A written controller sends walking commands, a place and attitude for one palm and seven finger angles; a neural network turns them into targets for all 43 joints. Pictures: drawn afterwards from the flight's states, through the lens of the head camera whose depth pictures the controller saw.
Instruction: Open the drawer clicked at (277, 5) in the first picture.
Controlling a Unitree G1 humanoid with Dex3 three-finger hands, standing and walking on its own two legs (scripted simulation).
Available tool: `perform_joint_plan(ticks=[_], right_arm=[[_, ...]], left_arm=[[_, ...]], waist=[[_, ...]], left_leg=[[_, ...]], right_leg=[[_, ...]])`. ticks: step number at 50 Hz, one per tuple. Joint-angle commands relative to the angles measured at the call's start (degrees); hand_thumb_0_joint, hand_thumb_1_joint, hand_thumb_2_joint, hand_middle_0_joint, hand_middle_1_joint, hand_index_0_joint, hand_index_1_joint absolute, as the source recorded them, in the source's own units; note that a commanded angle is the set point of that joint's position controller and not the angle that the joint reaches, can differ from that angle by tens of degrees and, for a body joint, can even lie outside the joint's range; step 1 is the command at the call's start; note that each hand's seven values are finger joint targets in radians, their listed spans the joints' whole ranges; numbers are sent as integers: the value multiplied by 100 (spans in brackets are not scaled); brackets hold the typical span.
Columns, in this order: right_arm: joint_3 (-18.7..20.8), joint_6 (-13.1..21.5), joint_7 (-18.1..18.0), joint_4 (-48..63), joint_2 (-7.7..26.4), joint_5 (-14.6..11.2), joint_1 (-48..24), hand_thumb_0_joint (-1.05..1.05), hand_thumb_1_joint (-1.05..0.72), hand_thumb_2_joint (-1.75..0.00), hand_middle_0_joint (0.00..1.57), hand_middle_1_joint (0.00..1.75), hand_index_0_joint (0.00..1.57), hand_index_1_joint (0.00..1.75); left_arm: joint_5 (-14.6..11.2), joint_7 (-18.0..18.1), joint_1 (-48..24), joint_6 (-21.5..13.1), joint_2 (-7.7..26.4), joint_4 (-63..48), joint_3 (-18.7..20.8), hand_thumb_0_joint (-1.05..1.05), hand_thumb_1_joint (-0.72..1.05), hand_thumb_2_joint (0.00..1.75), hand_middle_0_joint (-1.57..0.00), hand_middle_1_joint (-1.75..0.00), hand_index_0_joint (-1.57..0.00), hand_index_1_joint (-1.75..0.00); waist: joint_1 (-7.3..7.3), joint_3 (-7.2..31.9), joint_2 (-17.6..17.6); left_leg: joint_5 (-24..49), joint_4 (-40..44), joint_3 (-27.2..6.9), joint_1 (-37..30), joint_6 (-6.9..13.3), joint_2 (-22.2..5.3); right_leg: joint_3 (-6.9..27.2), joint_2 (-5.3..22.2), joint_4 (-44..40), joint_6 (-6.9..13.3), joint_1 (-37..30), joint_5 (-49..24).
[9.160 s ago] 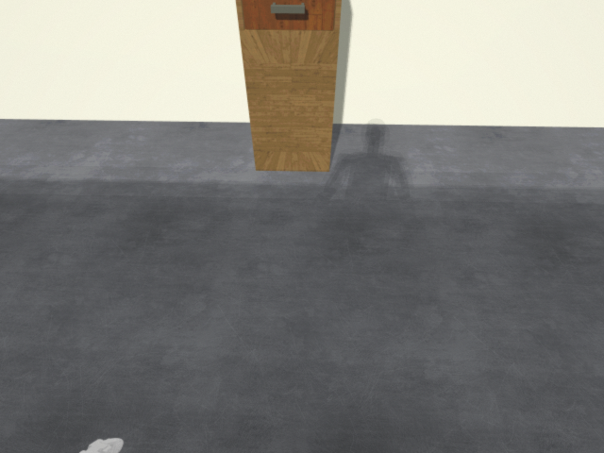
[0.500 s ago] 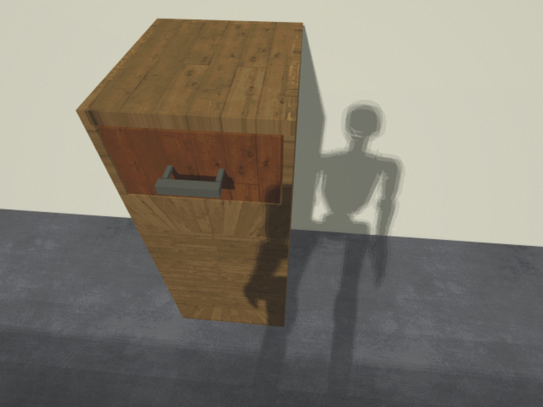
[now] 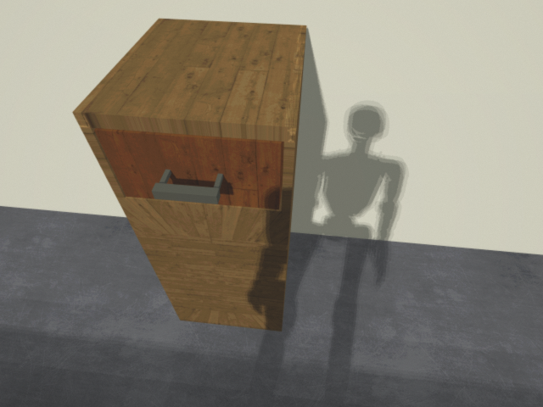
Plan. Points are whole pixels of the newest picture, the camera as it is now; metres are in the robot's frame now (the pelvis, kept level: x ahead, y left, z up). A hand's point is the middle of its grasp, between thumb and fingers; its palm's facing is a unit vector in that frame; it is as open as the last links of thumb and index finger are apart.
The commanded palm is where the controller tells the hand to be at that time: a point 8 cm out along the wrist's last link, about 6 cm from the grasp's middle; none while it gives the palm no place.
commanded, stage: look again from close up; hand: left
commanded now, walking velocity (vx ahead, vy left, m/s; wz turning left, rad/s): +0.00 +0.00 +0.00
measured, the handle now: (189, 185) +0.49 +0.20 +0.02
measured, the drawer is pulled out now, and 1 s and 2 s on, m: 0.00 0.00 0.00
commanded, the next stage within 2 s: raise the hand with hooked fingers in 0.28 s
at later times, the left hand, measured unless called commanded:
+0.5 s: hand out of the picture +0.08 +0.20 -0.12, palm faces -0.07 -0.89 -0.45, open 7.3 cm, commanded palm +0.11 +0.21 -0.05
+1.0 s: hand (122, 366) +0.18 +0.23 -0.02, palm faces +0.08 -0.09 -0.99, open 9.7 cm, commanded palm +0.16 +0.22 +0.04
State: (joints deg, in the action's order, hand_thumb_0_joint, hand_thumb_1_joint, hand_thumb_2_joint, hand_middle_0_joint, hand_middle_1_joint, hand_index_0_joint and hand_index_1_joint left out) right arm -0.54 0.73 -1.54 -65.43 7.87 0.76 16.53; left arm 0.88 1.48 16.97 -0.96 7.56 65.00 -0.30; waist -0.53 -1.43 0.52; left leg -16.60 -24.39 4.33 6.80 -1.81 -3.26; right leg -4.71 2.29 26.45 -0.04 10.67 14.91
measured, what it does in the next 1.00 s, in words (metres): stands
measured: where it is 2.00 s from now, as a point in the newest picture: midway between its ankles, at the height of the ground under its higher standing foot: outside the picture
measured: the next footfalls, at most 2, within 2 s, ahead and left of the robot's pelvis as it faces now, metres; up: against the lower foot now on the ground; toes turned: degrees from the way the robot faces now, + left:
none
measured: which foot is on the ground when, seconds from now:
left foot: down 0.00-1.00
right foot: down 0.00-1.00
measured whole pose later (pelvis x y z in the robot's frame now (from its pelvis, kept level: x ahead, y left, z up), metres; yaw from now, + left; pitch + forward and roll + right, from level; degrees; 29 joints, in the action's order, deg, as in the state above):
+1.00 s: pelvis -0.04 -0.01 -0.04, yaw +0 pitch +6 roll +1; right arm 0.5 -4.4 1.8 -29.3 11.7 4.2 2.3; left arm 60.1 22.6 18.0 -0.9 20.9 -2.0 -4.2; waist -6.5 4.0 1.8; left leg -24.4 -47.8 3.2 29.6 -2.3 -3.7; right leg -4.2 3.4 49.8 1.2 33.5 22.8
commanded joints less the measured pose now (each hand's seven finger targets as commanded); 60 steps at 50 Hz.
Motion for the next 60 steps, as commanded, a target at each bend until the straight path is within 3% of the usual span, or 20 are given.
perform_joint_plan(ticks=[1, 18, 19, 20, 21, 22, 23, 24, 26, 27, 28, 31, 34, 38, 42, 47, 51, 54, 57, 60], right_arm=[[60, 87, -42, 77, 416, 7, 422, 0, -90, -90, 20, 30, 20, 30], [59, 106, -72, 26, 366, 5, 491, 0, -90, -90, 20, 30, 20, 30], [157, 133, -4, 495, 662, -73, -252, 0, -90, -90, 20, 30, 20, 30], [19, 1031, -319, 2446, 1491, -364, -232, 0, -90, -90, 20, 30, 20, 30], [219, 1512, -547, 2114, 1164, -261, -624, 0, -90, -90, 20, 30, 20, 30], [295, 1701, -528, 2184, 954, -488, -700, 0, -90, -90, 20, 30, 20, 30], [294, 1792, -490, 2121, 1001, -446, -545, 0, -90, -90, 20, 30, 20, 30], [341, 1860, -428, 2433, 1166, -350, -812, 0, -90, -90, 20, 30, 20, 30], [382, 1723, -300, 2766, 1304, -12, -655, 0, -90, -90, 20, 30, 20, 30], [452, 1630, -209, 3096, 1318, 39, -740, 0, -90, -90, 20, 30, 20, 30], [510, 1447, -114, 3326, 1291, 137, -838, 0, -90, -90, 20, 30, 20, 30], [557, 637, 259, 3791, 1258, 271, -1388, 0, -90, -90, 20, 30, 20, 30], [479, 126, 498, 4298, 1171, 224, -1719, 0, -90, -90, 20, 30, 20, 30], [476, -246, 523, 4613, 1071, 313, -1709, 0, -90, -90, 20, 30, 20, 30], [470, -330, 423, 4548, 1002, 433, -1613, 0, -90, -90, 20, 30, 20, 30], [355, -248, 236, 4412, 982, 348, -1758, 0, -90, -90, 20, 30, 20, 30], [251, -299, 129, 4324, 974, 260, -1790, 0, -90, -90, 20, 30, 20, 30], [175, -293, 106, 4249, 982, 226, -1778, 0, -90, -90, 20, 30, 20, 30], [190, -273, 108, 4231, 1017, 232, -1737, 0, -90, -90, 20, 30, 20, 30], [259, -245, 121, 4194, 1016, 213, -1678, 0, -90, -90, 20, 30, 20, 30]], left_arm=[[-16, 44, 354, -87, 561, -144, 108, 0, 90, 90, -20, -30, -20, -30], [-18, 54, 401, -74, 489, -136, 125, 0, 90, 90, -20, -30, -20, -30], [13, 297, 803, -162, 821, 89, 153, 0, 90, 90, -20, -30, -20, -30], [616, 203, -3670, -1289, 2202, -8660, -340, 0, 88, 89, -20, -32, -20, -32], [769, 713, -1140, -751, 2061, -6981, 152, 0, 85, 88, -20, -33, -20, -33], [755, 1012, 200, 184, 1008, -6388, -357, 0, 83, 87, -21, -34, -21, -34], [1045, 1025, 299, 349, 423, -6528, -781, 0, 81, 86, -21, -36, -21, -36], [1516, 1121, 19, 337, 635, -7001, -863, 0, 78, 85, -21, -37, -21, -37], [2716, 1414, 385, 275, 716, -7042, -1019, 0, 74, 83, -21, -40, -21, -40], [3294, 1553, 943, 295, 726, -6948, -1017, 0, 71, 82, -21, -42, -21, -42], [3891, 1699, 1617, 302, 856, -6799, -867, 0, 69, 81, -22, -43, -22, -43], [5072, 1872, 2680, 129, 744, -6279, -839, 0, 62, 78, -22, -48, -22, -48], [5711, 2057, 2397, -332, 1436, -7135, -191, 0, 55, 75, -22, -53, -22, -53], [6324, 2599, 704, -391, 1886, -8098, 139, 0, 46, 71, -23, -58, -23, -58], [6455, 2908, -961, -416, 2252, -8739, 311, 0, 36, 67, -24, -64, -24, -64], [5848, 2420, -1122, -123, 1930, -8185, -78, 0, 25, 62, -25, -72, -25, -72], [5717, 1726, -618, 222, 2065, -7820, -48, 0, 15, 58, -25, -78, -25, -78], [5626, 1372, -332, 206, 2264, -7848, 185, 0, 8, 55, -26, -82, -26, -82], [5608, 1292, -348, 42, 2455, -8061, 469, 0, 1, 52, -26, -87, -26, -87], [5604, 1413, -589, -150, 2461, -8337, 551, 0, -6, 49, -27, -92, -27, -92]], waist=[[24, -225, -62], [-5, -244, -58], [-230, -458, -523], [281, 2329, 1195], [-181, 2228, 1994], [-77, 1350, 1335], [49, 926, 715], [94, 415, 252], [192, 717, -647], [-7, 888, -511], [-203, 1091, -822], [-540, 369, -1655], [-826, 1028, -988], [-630, 1401, -129], [-239, 1855, 40], [-16, 1561, 133], [-327, 1499, -380], [-491, 1320, -334], [-579, 1258, -346], [-557, 1318, 35]], left_leg=[[1020, 421, -285, 358, 269, -302], [1344, 412, -301, 322, 275, -323], [1108, -1031, -66, 1055, 39, -307], [1941, 48, -16, -667, 425, 243], [3089, 6, -96, -750, 406, 159], [3052, 7, -257, -156, 266, 40], [2875, -159, -193, 100, 313, 22], [2287, -296, -377, 451, 319, 108], [1656, -634, -414, 932, 338, 249], [1605, -770, -356, 1078, 303, 346], [1524, -883, -294, 1246, 257, 392], [756, -1003, -153, 2250, 204, 423], [732, -1207, -4, 2389, 191, 503], [366, -1632, -97, 1905, 214, 598], [224, -2152, -325, 1335, 291, 556], [180, -1836, -209, 1389, 333, 512], [437, -1222, -138, 1575, 335, 455], [633, -876, -118, 1531, 300, 436], [816, -644, -122, 1441, 294, 403], [998, -537, -124, 1169, 280, 405]], right_leg=[[432, 437, -471, 193, -71, -1227], [347, 417, -412, 188, -162, -1455], [905, 878, -374, 22, -106, -4229], [1148, 230, 159, 286, -652, -3290], [581, 23, 508, 354, -401, -1875], [221, -90, 536, 261, 200, -990], [82, -112, 432, 154, 423, -1182], [150, -117, 411, 169, 833, -1118], [6, -198, 576, 177, 1397, -585], [85, -202, 648, 206, 1370, -334], [141, -259, 710, 250, 1305, -211], [531, -249, 752, 338, 1468, -231], [710, -215, 1189, 393, 1213, -553], [1117, -263, 1256, 447, 2119, 261], [1271, -164, 1221, 369, 2744, 650], [718, -186, 987, 244, 2153, 250], [485, -155, 782, 168, 1000, -436], [477, -129, 628, 178, 540, -659], [487, -122, 474, 186, 245, -777], [419, -124, 426, 222, 268, -863]])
